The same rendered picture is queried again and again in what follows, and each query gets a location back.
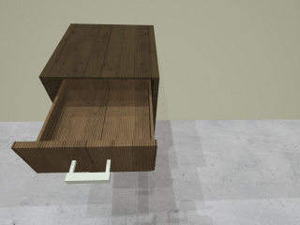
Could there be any handle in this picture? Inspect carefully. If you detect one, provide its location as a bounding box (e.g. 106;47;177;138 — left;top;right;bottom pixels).
65;159;111;184

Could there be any cabinet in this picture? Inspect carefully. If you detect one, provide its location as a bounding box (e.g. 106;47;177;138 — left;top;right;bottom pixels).
39;23;159;173

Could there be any drawer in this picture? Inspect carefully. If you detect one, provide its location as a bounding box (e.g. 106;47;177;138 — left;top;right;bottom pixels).
10;79;158;173

